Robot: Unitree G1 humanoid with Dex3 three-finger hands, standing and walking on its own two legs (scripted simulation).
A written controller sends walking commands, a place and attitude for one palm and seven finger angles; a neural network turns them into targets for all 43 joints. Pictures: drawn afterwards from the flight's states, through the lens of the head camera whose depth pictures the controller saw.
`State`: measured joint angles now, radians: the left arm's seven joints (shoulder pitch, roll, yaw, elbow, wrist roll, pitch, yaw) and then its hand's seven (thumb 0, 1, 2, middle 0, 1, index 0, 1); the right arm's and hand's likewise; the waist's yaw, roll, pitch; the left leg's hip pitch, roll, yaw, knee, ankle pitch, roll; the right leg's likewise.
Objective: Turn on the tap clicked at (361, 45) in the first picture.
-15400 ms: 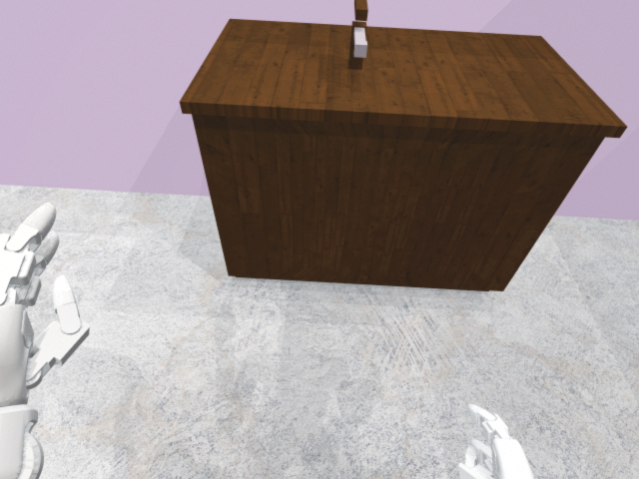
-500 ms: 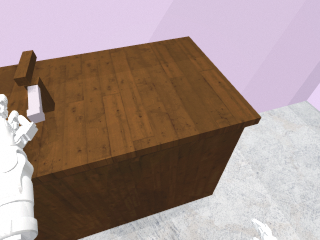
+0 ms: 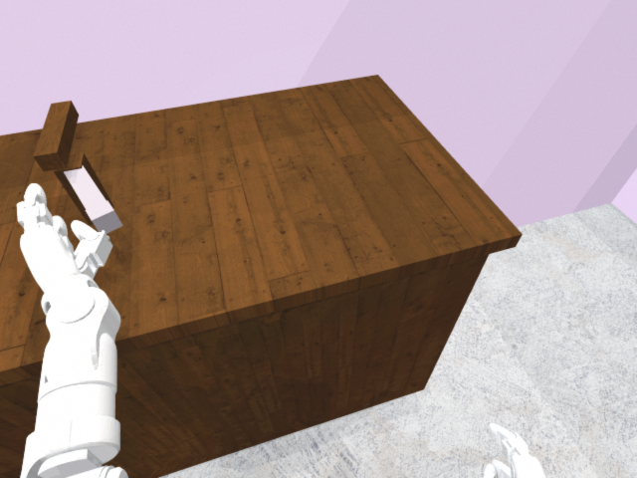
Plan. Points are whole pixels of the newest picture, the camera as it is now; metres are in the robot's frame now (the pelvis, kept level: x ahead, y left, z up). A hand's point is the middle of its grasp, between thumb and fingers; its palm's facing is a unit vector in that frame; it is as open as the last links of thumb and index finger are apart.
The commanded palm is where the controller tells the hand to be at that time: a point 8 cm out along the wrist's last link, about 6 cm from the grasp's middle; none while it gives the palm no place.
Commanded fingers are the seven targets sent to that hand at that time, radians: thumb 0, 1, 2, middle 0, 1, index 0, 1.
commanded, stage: push the lever round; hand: left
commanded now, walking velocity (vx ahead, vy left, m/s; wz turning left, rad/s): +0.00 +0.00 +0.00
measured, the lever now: (104, 218) +0.38 +0.31 +0.14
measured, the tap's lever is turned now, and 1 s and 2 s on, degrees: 23 51 75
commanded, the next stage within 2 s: lift the hand up off the lever in 1.82 s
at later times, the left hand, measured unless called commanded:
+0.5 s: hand (140, 223) +0.38 +0.26 +0.13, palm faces +0.76 -0.65 -0.05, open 7.6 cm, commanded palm +0.33 +0.28 +0.13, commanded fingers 0.00 0.90 0.90 -0.15 -0.15 -0.15 -0.15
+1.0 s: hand (170, 207) +0.41 +0.23 +0.13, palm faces +0.81 -0.58 -0.05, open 7.5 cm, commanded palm +0.36 +0.25 +0.13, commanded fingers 0.00 0.90 0.90 -0.15 -0.15 -0.15 -0.15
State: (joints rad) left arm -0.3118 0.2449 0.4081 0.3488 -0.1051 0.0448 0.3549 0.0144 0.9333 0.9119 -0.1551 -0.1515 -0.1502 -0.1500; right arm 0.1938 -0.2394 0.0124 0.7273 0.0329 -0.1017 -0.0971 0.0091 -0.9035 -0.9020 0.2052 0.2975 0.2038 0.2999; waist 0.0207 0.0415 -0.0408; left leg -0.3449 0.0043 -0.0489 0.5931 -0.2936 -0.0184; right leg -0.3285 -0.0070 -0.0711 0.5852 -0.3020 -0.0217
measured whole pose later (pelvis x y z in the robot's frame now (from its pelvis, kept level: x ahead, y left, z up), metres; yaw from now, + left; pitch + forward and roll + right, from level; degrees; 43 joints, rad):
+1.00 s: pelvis +0.01 -0.01 +0.00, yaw +1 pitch +4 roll +0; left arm -0.57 0.08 0.35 0.53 0.02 0.11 0.76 0.02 0.97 0.93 -0.16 -0.15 -0.15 -0.15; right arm 0.18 -0.22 -0.03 0.79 -0.03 -0.04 -0.03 0.01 -0.90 -0.90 0.20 0.30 0.20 0.30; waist 0.00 0.04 -0.07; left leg -0.38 0.01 -0.06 0.60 -0.30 -0.03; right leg -0.36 0.00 -0.08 0.61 -0.32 -0.03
